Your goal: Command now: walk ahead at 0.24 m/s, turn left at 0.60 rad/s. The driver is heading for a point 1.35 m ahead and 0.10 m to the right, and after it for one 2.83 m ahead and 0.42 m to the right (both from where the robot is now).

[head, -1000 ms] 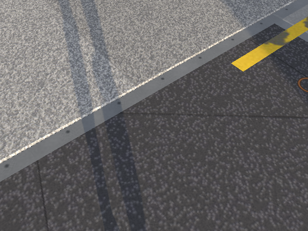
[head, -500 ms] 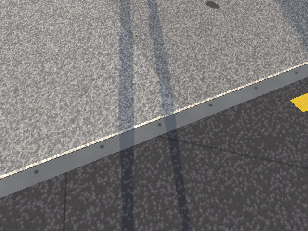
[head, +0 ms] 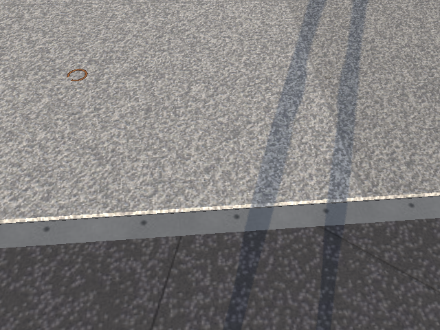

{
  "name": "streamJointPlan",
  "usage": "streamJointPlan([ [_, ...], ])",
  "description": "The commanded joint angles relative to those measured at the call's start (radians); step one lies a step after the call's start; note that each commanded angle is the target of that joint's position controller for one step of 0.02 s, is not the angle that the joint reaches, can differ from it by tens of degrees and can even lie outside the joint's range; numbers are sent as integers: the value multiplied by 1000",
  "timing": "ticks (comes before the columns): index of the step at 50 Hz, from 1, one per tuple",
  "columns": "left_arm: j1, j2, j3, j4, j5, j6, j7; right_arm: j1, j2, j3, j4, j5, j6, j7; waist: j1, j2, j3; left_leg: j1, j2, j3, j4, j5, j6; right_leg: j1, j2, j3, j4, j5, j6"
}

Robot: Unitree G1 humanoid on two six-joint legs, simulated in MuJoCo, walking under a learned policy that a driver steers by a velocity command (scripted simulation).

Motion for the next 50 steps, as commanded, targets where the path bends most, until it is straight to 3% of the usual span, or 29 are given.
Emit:
streamJointPlan([
  [1,-156,58,11,-153,5,-47,-14,237,-273,-69,-27,-30,-59,3,-109,315,-46,297,371,-779,-399,-282,318,-585,125,150,474,-271,-20],
  [2,-198,129,30,-157,-24,-67,-15,183,-209,-51,-29,-35,-86,7,-96,229,37,264,348,-728,-450,-381,292,-609,79,198,498,-154,-48],
  [3,-160,151,39,-135,-24,-79,-19,138,-161,-32,-24,-26,-100,1,-58,209,65,249,312,-627,-444,-322,245,-602,56,195,464,-27,-60],
  [5,-94,128,37,-82,12,-88,-20,96,-120,-14,-24,-20,-103,-13,-28,171,44,236,229,-461,-429,-119,185,-509,33,184,384,131,-35],
  [7,-92,97,30,-62,11,-95,-29,130,-113,-9,-9,-28,-111,-23,-33,156,19,255,194,-369,-438,61,167,-462,50,158,334,256,-17],
  [10,-131,68,18,-60,9,-95,-33,175,-112,-8,24,-27,-118,-31,-50,130,24,289,176,-284,-430,271,148,-443,67,147,192,352,3],
  [13,-173,35,2,-67,13,-97,-45,180,-121,-10,55,-29,-108,-41,-60,147,26,251,148,-185,-373,583,118,-334,91,124,37,410,15],
  [15,-207,25,-7,-76,9,-97,-57,201,-132,-13,77,-24,-99,-43,-78,144,27,222,152,-170,-345,632,114,-264,106,106,-24,433,9],
  [19,-202,52,-3,-80,9,-105,-70,195,-130,-13,102,-17,-88,-42,-70,140,23,266,180,-215,-256,709,118,-205,129,106,-112,378,-37],
  [21,-108,84,9,-53,21,-114,-66,157,-133,-13,102,-12,-85,-46,-19,153,-33,306,165,-215,-147,856,97,-94,162,80,-175,369,-75],
  [22,-31,106,16,-30,30,-120,-60,150,-126,-10,102,-12,-87,-46,22,135,-90,300,121,-182,-47,913,65,41,162,73,-243,515,-105],
  [23,76,159,24,-15,38,-122,-52,162,-100,1,87,-36,-94,-47,51,59,-222,182,66,-155,138,713,18,298,29,215,-174,871,-170],
  [24,134,191,22,2,49,-109,-45,307,-26,23,96,-52,-99,-39,-6,-175,-382,-106,-56,-122,500,38,-67,628,-227,518,-119,1148,-376],
  [25,140,98,-1,17,15,-96,-50,318,-76,16,117,-44,-97,-33,6,-194,-448,-160,-80,-179,614,-312,-100,612,-257,669,-205,1028,-439],
  [26,51,100,-2,-8,-10,-85,-50,225,-137,-2,97,-22,-88,-31,12,-133,-300,-222,-34,-175,675,-287,-109,483,-205,598,-254,767,-394],
  [28,-42,116,3,-37,-7,-58,-37,96,-136,-9,64,-23,-66,-45,6,-28,-115,-284,-2,-128,638,-211,-108,248,-135,506,-334,458,-325],
  [29,-60,127,7,-42,1,-50,-29,91,-127,-12,57,-28,-52,-54,-16,-31,-84,-234,16,-130,567,-171,-103,141,-107,481,-369,364,-302],
  [31,-76,130,14,-48,8,-33,-20,119,-71,2,61,-29,-46,-63,-40,-85,-73,-138,4,-92,388,-155,-101,25,-39,429,-415,195,-275],
  [34,-85,149,26,-65,-7,-24,-4,102,-66,6,51,-32,-65,-56,-41,-144,-118,-39,-8,-70,227,-86,-91,-40,-20,450,-455,-30,-278],
  [37,-73,156,32,-74,-18,-16,4,79,-76,3,43,-26,-89,-40,-42,-128,-126,37,-22,-59,89,23,-74,-79,-15,481,-440,-120,-253],
  [40,-75,125,22,-86,-20,-5,3,146,-70,-5,65,-22,-110,-34,-99,-92,-103,222,-22,-35,-113,96,-35,-202,52,476,-354,-243,-176],
  [41,-96,71,6,-105,-15,-10,-2,227,-120,-20,76,-26,-112,-45,-136,-6,-90,325,115,-169,-226,-51,11,-334,115,415,-189,-268,-108],
  [42,-89,-17,-14,-130,-21,-23,-10,239,-200,-38,73,-42,-107,-51,-115,241,-81,353,342,-496,-365,-338,94,-485,237,226,127,-202,-65],
  [43,-104,53,3,-160,-23,-40,-14,173,-236,-47,56,-70,-118,-44,-81,275,-7,234,420,-683,-441,-477,175,-556,169,270,305,-130,-76],
  [44,-62,101,18,-138,-24,-45,-20,103,-173,-34,37,-53,-129,-49,-42,219,33,226,386,-612,-440,-445,163,-582,143,291,379,-43,-75],
  [45,-12,113,25,-108,-18,-43,-23,67,-129,-21,32,-34,-136,-52,-22,192,39,244,337,-502,-434,-333,127,-579,134,279,408,28,-59],
  [46,6,106,27,-91,-8,-41,-23,60,-114,-17,31,-26,-140,-52,-23,171,28,257,304,-410,-431,-229,98,-566,123,262,433,82,-42],
  [47,-6,91,24,-91,-2,-40,-27,74,-110,-14,39,-27,-144,-52,-35,155,39,246,285,-328,-438,-123,88,-555,112,248,464,139,-27],
  [50,-47,49,13,-115,-10,-36,-37,129,-102,-14,59,-42,-152,-50,-63,134,41,240,256,-163,-450,57,89,-533,93,214,468,246,6],
])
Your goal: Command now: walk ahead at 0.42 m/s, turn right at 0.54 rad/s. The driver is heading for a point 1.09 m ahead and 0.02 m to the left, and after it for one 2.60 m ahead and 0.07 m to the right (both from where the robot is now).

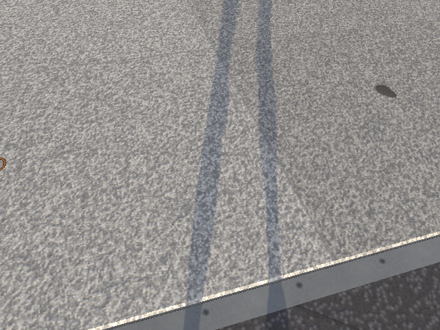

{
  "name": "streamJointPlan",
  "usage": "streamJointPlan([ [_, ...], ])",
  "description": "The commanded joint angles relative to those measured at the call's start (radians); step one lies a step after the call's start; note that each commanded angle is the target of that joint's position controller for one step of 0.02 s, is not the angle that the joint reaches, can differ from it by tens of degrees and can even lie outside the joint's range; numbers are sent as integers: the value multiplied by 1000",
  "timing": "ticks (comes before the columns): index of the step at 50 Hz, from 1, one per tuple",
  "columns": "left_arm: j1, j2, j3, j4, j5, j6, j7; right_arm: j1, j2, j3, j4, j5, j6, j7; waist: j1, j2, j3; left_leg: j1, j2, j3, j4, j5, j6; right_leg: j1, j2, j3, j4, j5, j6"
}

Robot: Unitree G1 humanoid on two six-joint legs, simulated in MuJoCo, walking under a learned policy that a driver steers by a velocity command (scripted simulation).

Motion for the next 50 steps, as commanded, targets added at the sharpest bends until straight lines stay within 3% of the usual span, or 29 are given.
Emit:
streamJointPlan([
  [1,-95,34,6,-96,-2,-11,-9,-8,-137,-36,-55,-5,-22,-1,-13,154,103,98,228,-154,-227,-17,133,-212,-56,6,5,96,35],
  [5,-186,0,-12,-140,-3,-14,-30,17,-168,-49,-30,3,-13,4,-49,157,128,101,232,-44,-228,79,139,-133,-74,-47,-212,145,41],
  [7,-221,-17,-22,-156,-5,-20,-40,38,-182,-54,-8,16,-9,11,-58,152,146,97,243,-16,-229,89,143,-68,-65,-83,-312,117,18],
  [10,-240,1,-23,-173,-9,-26,-51,54,-204,-63,26,41,1,23,-45,164,165,122,274,-2,-201,161,147,25,-49,-124,-425,17,-39],
  [12,-151,40,-4,-158,-4,-32,-51,34,-226,-67,43,52,9,23,34,184,106,139,277,30,-69,510,129,199,4,-166,-504,-17,-93],
  [13,3,81,22,-111,-4,-33,-44,28,-218,-61,50,53,13,19,118,160,9,103,241,90,116,711,101,421,47,-190,-564,50,-126],
  [14,164,145,52,-68,-4,-27,-29,41,-188,-46,41,40,6,14,189,128,-109,-62,201,121,353,639,59,713,15,-114,-530,85,-153],
  [15,259,271,70,-54,13,-26,-9,95,-60,-1,-14,6,-10,24,159,-165,-256,-490,58,101,778,-49,-19,1094,-304,394,-568,-14,-301],
  [16,283,221,50,-59,16,-34,-7,76,-89,-2,7,37,-39,27,186,-158,-405,-575,-25,-128,972,-341,-21,1090,-433,703,-746,-88,-381],
  [17,230,160,29,-46,19,-44,-11,-12,-162,-26,-16,75,-47,31,190,-104,-244,-663,23,-164,1009,-276,-5,983,-392,522,-756,-51,-326],
  [18,184,121,18,-34,12,-50,-10,-60,-157,-22,-28,73,-48,28,157,-84,-133,-665,71,-136,968,-196,12,844,-350,366,-756,-1,-285],
  [19,116,81,5,-31,12,-55,-12,-81,-149,-24,-20,49,-43,23,118,-37,-60,-625,106,-130,903,-119,15,709,-304,269,-782,48,-255],
  [20,69,45,-5,-34,21,-63,-14,-59,-145,-29,-9,40,-29,24,78,-66,-26,-563,128,-143,860,-55,17,617,-267,189,-816,101,-235],
  [21,44,35,-5,-31,27,-70,-15,-24,-126,-27,7,44,-12,29,53,-81,-15,-510,132,-150,847,-10,16,560,-252,138,-853,128,-230],
  [24,35,43,4,0,32,-100,-11,-21,-82,-21,15,45,20,29,25,-26,39,-521,116,-168,791,60,-3,497,-250,14,-914,296,-232],
  [27,46,51,5,26,34,-105,2,-91,-70,-17,-9,37,17,32,36,-9,80,-567,91,-178,625,217,-10,514,-228,-92,-936,358,-207],
  [32,105,93,11,64,21,-94,19,-273,-32,8,-72,36,7,69,109,21,140,-549,65,-75,334,373,22,595,-240,-193,-963,366,-172],
  [36,138,126,20,86,9,-54,30,-338,-49,4,-134,37,7,100,110,12,135,-574,26,-12,250,251,68,767,-282,-239,-853,612,-149],
  [38,128,157,28,79,8,-36,42,-292,-84,-14,-145,36,16,106,67,-36,65,-462,-40,50,262,140,105,809,-281,-264,-710,946,-128],
  [39,120,170,30,74,8,-27,47,-210,-115,-31,-134,36,21,104,17,-53,12,-353,-77,68,267,91,129,801,-275,-272,-578,1057,-119],
  [40,100,172,28,66,4,-23,52,-67,-164,-58,-105,38,24,94,-66,-40,-62,-139,-112,62,210,123,166,717,-248,-287,-379,1034,-97],
  [41,106,142,14,50,14,-32,55,80,-236,-87,-79,37,35,73,-134,50,-154,165,-19,-115,168,140,221,491,-200,-287,-84,739,-60],
  [42,223,-15,-36,3,42,-61,30,48,-323,-97,-85,41,26,68,4,307,-237,516,246,-687,101,3,421,17,27,-192,290,-316,3],
  [43,118,70,-25,-6,12,-104,10,88,-236,-74,-105,35,16,68,-77,190,-349,572,289,-880,-27,-81,440,-93,35,27,382,-374,-14],
  [44,16,112,-14,-46,-24,-125,0,48,-196,-62,-102,25,9,67,-83,137,-202,472,261,-731,-58,-21,379,-157,-17,41,342,-279,-37],
  [45,-4,97,-22,-55,-15,-135,3,-19,-177,-56,-110,30,6,67,-32,37,-107,317,220,-615,-63,78,346,-130,-62,32,243,-200,-44],
  [46,-6,96,-17,-47,9,-134,9,-83,-152,-47,-123,30,6,66,9,3,-45,183,182,-528,-77,185,324,-76,-90,20,154,-166,-34],
  [47,17,102,-11,-43,19,-122,9,-119,-134,-39,-139,16,5,61,43,31,-29,92,157,-479,-100,260,321,-8,-110,26,117,-139,-22],
  [50,41,75,-16,-40,35,-88,15,-138,-148,-41,-135,22,1,48,74,55,4,-64,118,-388,-138,362,321,54,-115,-11,-13,-94,36],
])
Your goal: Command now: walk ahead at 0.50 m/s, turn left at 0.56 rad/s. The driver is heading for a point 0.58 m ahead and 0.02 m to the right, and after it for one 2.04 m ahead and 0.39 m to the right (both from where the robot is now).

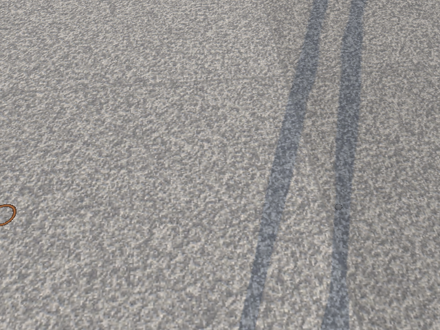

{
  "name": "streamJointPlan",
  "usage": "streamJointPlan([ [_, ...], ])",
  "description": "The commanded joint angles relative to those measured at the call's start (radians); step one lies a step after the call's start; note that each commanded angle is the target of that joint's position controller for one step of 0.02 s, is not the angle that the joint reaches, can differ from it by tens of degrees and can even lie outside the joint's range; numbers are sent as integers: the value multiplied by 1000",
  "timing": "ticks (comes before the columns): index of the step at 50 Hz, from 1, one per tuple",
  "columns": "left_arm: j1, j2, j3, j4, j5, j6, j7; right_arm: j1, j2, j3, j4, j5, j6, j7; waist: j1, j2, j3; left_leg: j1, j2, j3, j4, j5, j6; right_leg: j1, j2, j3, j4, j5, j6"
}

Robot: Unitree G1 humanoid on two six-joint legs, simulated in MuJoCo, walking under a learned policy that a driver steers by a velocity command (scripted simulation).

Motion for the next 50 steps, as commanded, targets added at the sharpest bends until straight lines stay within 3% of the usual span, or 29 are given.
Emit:
streamJointPlan([
  [1,31,84,22,-56,14,11,8,-45,-145,-37,-80,2,-21,-20,43,34,-77,36,258,-274,-196,271,202,-62,-23,-14,-134,88,52],
  [5,-117,44,1,-83,8,9,1,4,-158,-39,-51,8,-9,-37,-25,86,-64,-20,188,-186,-174,135,126,30,30,-39,-461,394,71],
  [9,-190,76,10,-104,-8,-7,-16,77,-150,-34,-7,13,-8,-32,-66,108,-58,83,249,-257,-118,39,106,44,41,-19,-581,434,39],
  [12,-154,109,27,-104,-10,-18,-22,73,-152,-35,5,8,-1,-31,-33,142,-50,165,297,-322,-49,79,84,75,46,-25,-625,308,-13],
  [13,-96,118,36,-89,-8,-21,-21,59,-144,-33,4,7,2,-31,3,148,-62,169,281,-316,1,151,68,148,59,-46,-658,288,-37],
  [14,7,149,52,-66,0,-25,-16,55,-114,-22,-1,4,2,-30,53,131,-127,150,229,-276,133,247,38,299,40,-35,-664,292,-73],
  [15,159,207,66,-52,13,-28,-10,82,-65,-1,-19,-12,1,-30,102,10,-276,18,161,-207,420,99,-5,561,-125,145,-640,302,-149],
  [16,255,280,90,-1,9,-14,-19,222,-10,16,-22,19,-12,-30,60,-319,-376,-335,14,-99,753,-375,-84,850,-311,615,-767,41,-320],
  [17,263,183,68,-1,-20,-11,-26,173,-105,0,-9,30,-16,-34,99,-204,-307,-477,61,-166,866,-413,-87,830,-316,726,-850,-224,-306],
  [18,208,133,52,-10,-18,-6,-22,45,-150,-13,-31,30,-17,-34,117,-108,-176,-520,105,-149,886,-323,-81,718,-280,583,-861,-212,-260],
  [19,153,118,42,-21,-5,1,-19,-20,-138,-8,-48,14,-18,-35,97,-42,-116,-495,147,-104,855,-250,-81,604,-237,464,-868,-97,-237],
  [20,120,99,35,-20,1,4,-18,-52,-123,-9,-59,-1,-22,-33,78,-34,-68,-478,178,-91,792,-196,-83,519,-200,388,-888,5,-238],
  [22,104,75,24,-16,7,0,-15,-25,-92,-7,-52,1,-21,-27,41,-83,-70,-393,212,-74,715,-139,-90,446,-144,284,-925,145,-227],
  [24,121,88,27,1,-5,-4,-12,-23,-66,0,-49,0,-16,-26,34,-83,-70,-389,220,-49,648,-127,-105,427,-138,219,-947,259,-243],
  [27,147,125,36,25,-11,2,-4,-110,-40,13,-73,-6,-19,-26,54,-53,-50,-415,230,-28,474,-13,-127,431,-133,143,-975,367,-246],
  [31,198,134,33,62,-21,18,1,-238,-19,22,-96,-2,-32,-12,97,-51,-16,-340,197,4,236,176,-131,420,-93,54,-962,471,-210],
  [35,265,141,33,103,-23,51,14,-308,-29,14,-117,-8,-54,9,104,-67,-33,-241,126,5,107,222,-117,472,-97,74,-840,649,-179],
  [37,234,159,41,95,-26,61,22,-257,-66,-2,-104,-16,-59,9,58,-87,-66,-150,112,-12,47,206,-90,495,-99,114,-750,673,-146],
  [38,197,166,44,80,-29,63,26,-177,-89,-13,-79,-23,-62,3,8,-84,-106,-26,107,0,-6,272,-67,471,-70,106,-668,710,-120],
  [39,187,144,38,60,-21,58,25,-94,-140,-28,-63,-36,-64,-9,-28,-45,-185,168,177,-35,2,507,-31,385,-12,83,-528,624,-80],
  [40,223,64,13,24,5,47,21,17,-214,-42,-62,-64,-55,-24,-45,138,-344,521,432,-231,127,959,76,113,78,42,-211,179,-21],
  [41,380,36,-4,47,-12,48,18,32,-190,-34,-66,-49,-29,-20,-19,313,-534,682,628,-441,142,1011,216,-54,139,39,49,-425,17],
  [42,352,141,27,62,-30,62,19,14,-135,-24,-79,-29,-6,-21,-41,192,-516,587,565,-403,90,771,190,-75,86,77,132,-375,31],
  [43,263,149,37,37,-41,79,24,-51,-101,-14,-77,-16,6,-26,-25,158,-375,471,512,-316,42,587,158,-145,58,31,147,-306,44],
  [44,232,130,39,34,-37,102,33,-114,-74,-3,-68,-9,13,-28,2,128,-269,324,467,-249,-14,453,139,-143,27,7,122,-251,62],
  [45,236,118,43,32,-29,130,43,-176,-65,0,-64,-15,17,-28,36,138,-201,168,439,-192,-72,319,124,-81,4,3,88,-210,76],
  [46,255,94,41,29,-26,153,50,-220,-85,-7,-58,-30,17,-26,65,170,-158,27,409,-132,-129,241,119,5,7,-26,72,-161,87],
  [48,267,68,42,16,-17,171,55,-270,-90,-14,-52,-40,10,-27,86,183,-134,-69,399,-52,-175,186,126,75,7,-53,10,-94,86],
  [50,220,64,42,-11,-11,170,49,-278,-99,-19,-36,-34,5,-35,78,158,-143,-58,409,-8,-173,190,127,98,-13,-53,-98,-21,67],
])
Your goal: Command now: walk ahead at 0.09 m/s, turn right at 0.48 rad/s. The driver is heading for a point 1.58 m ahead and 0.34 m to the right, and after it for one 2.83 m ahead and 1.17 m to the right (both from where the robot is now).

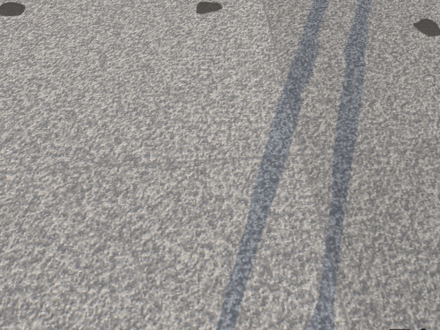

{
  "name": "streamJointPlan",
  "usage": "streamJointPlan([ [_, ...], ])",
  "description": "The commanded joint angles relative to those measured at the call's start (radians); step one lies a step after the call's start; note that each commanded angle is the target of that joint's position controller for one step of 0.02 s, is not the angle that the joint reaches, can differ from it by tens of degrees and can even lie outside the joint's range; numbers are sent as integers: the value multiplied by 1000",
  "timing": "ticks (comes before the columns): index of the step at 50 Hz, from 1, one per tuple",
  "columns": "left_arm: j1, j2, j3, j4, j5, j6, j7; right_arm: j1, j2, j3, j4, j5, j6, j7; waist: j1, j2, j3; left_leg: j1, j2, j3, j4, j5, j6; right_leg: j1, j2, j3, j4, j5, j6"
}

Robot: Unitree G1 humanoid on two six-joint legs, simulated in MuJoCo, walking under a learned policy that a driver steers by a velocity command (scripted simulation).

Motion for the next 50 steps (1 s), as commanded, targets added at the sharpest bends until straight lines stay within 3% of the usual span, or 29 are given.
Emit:
streamJointPlan([
  [1,95,35,12,-59,9,9,-5,-79,-149,-44,-56,5,-17,-14,23,159,-158,33,264,-118,-196,147,209,135,-43,-1,-112,119,-16],
  [6,21,70,22,-112,7,15,-36,-56,-198,-60,-14,30,11,-20,3,153,-160,111,312,-99,-158,64,184,204,-32,-41,-299,136,-66],
  [8,49,70,31,-107,11,13,-43,-61,-197,-61,3,48,22,-20,28,132,-152,103,286,-61,-79,-16,126,294,4,-80,-460,209,-106],
  [9,71,92,42,-100,19,11,-39,-23,-168,-56,23,49,29,-20,27,84,-138,65,245,-25,8,-100,70,352,22,-60,-540,263,-137],
  [10,84,181,66,-113,20,7,-24,25,-118,-45,35,30,37,-16,3,-148,-102,-59,132,84,259,-260,-30,411,-125,180,-705,493,-206],
  [11,51,273,76,-158,29,-2,-14,-22,-108,-38,-19,2,38,-20,-6,-349,-68,-318,-25,53,515,-551,-107,452,-323,495,-760,654,-390],
  [12,77,242,69,-158,56,-25,-24,-98,-146,-51,-31,7,35,-28,57,-231,-130,-329,-32,-108,674,-563,-91,406,-322,514,-793,561,-445],
  [13,39,218,61,-158,54,-45,-27,-89,-158,-59,-24,28,38,-31,26,-169,-123,-332,-14,-146,714,-472,-69,395,-273,433,-793,482,-394],
  [14,-27,189,56,-168,31,-51,-23,-54,-158,-65,2,28,42,-39,-9,-104,-121,-334,2,-159,705,-380,-64,395,-224,368,-777,419,-331],
  [15,-69,154,43,-179,13,-49,-17,-43,-168,-70,15,19,46,-46,-20,-104,-121,-324,6,-161,692,-328,-70,387,-203,335,-768,436,-301],
  [17,-83,129,30,-193,16,-43,-5,-24,-158,-71,22,16,40,-42,-35,-103,-155,-261,-17,-155,707,-260,-86,375,-163,295,-751,532,-294],
  [19,-63,132,32,-197,15,-40,1,-27,-137,-64,21,27,34,-38,-27,-89,-172,-259,-29,-161,622,-229,-96,424,-150,292,-737,569,-297],
  [22,-44,151,42,-202,9,-31,9,-59,-117,-52,12,29,28,-31,-4,-100,-172,-228,-39,-176,451,-223,-113,456,-143,329,-721,520,-304],
  [26,-62,145,39,-210,20,-20,-3,-33,-130,-48,26,37,26,-16,8,-130,-168,-90,-36,-158,327,-251,-109,389,-146,357,-711,492,-318],
  [29,-73,134,31,-203,17,-15,-14,-20,-135,-46,26,39,20,-5,11,-129,-158,-25,-36,-147,229,-262,-92,385,-145,396,-686,528,-317],
  [31,-105,118,21,-199,7,-12,-15,26,-121,-42,41,35,10,6,-26,-116,-157,80,-39,-128,33,-135,-65,363,-111,389,-650,524,-283],
  [32,-93,104,16,-192,4,-14,-14,46,-128,-42,47,24,6,9,-36,-93,-154,162,-18,-142,-70,-5,-43,325,-82,375,-637,462,-243],
  [33,-65,72,6,-188,19,-20,-13,63,-180,-49,40,4,4,6,-18,4,-167,246,104,-250,-97,111,0,260,-21,315,-557,319,-183],
  [34,-8,48,2,-190,28,-31,-19,18,-240,-57,36,-3,9,1,56,195,-141,247,228,-388,-93,259,105,170,115,166,-475,82,-123],
  [35,-48,77,8,-193,39,-36,-16,-11,-176,-39,32,-8,6,-1,25,245,-136,160,295,-459,-125,197,199,200,97,124,-436,-26,-80],
  [36,-77,109,19,-187,33,-36,-14,-43,-147,-29,22,-4,2,-1,12,216,-116,155,266,-436,-127,157,199,215,77,117,-397,-15,-63],
  [38,-105,81,17,-179,32,-28,-11,-47,-165,-29,30,14,-3,-6,-2,208,-109,193,213,-378,-99,169,156,213,63,100,-434,45,-45],
  [40,-83,38,6,-160,28,-24,-17,-45,-157,-21,44,24,-1,-8,12,183,-117,185,170,-316,-63,218,119,302,50,78,-557,155,-43],
  [41,-84,32,2,-152,28,-24,-20,-21,-150,-19,53,24,1,-5,4,170,-120,180,138,-287,-51,193,92,351,51,76,-619,263,-48],
  [43,-96,73,8,-160,30,-19,-19,29,-141,-11,64,12,-5,5,-30,105,-131,145,86,-251,-33,56,36,424,11,118,-617,469,-74],
  [44,-87,98,17,-141,25,-18,-20,51,-146,-12,66,14,-8,10,-51,37,-128,141,48,-209,-42,-11,13,402,21,116,-583,421,-101],
  [45,-78,69,13,-142,26,-20,-25,21,-155,-11,72,16,-6,10,-20,55,-118,153,40,-192,-22,-48,1,380,26,117,-598,380,-109],
  [46,-71,54,7,-131,32,-23,-26,3,-139,-7,70,18,-4,9,-20,45,-109,148,35,-180,-13,-66,-2,372,21,125,-616,367,-107],
  [50,-69,52,4,-112,33,-38,-22,11,-124,0,88,17,10,1,-33,-9,-82,153,20,-162,6,-70,-8,340,17,136,-636,358,-103],
])
Velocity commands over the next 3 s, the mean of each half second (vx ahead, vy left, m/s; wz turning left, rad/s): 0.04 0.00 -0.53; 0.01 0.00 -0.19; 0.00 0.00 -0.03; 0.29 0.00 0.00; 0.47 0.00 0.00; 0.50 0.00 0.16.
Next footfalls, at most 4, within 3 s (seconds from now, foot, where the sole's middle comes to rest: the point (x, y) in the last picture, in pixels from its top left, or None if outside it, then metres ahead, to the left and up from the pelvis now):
0.18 right None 0.05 -0.15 -0.77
0.66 left None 0.13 0.09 -0.77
2.18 left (247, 319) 0.47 -0.05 -0.77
2.72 right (347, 256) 0.68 -0.38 -0.77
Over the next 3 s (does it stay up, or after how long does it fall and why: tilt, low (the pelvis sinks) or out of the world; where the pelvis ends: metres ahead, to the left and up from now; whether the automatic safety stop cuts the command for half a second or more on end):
stays up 0.69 -0.28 0.01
